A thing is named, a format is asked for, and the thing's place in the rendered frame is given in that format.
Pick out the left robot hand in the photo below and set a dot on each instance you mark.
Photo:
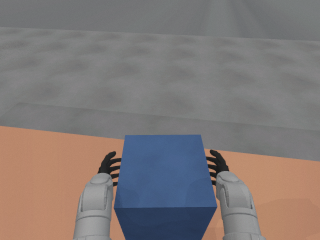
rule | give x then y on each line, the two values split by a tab
107	162

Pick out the right robot hand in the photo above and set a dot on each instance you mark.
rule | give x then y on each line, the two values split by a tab
220	164

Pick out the robot right forearm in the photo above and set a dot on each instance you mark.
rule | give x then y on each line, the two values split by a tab
238	212

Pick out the robot left forearm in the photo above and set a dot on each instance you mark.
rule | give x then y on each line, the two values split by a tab
94	211

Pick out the carton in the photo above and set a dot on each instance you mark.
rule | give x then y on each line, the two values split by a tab
164	189

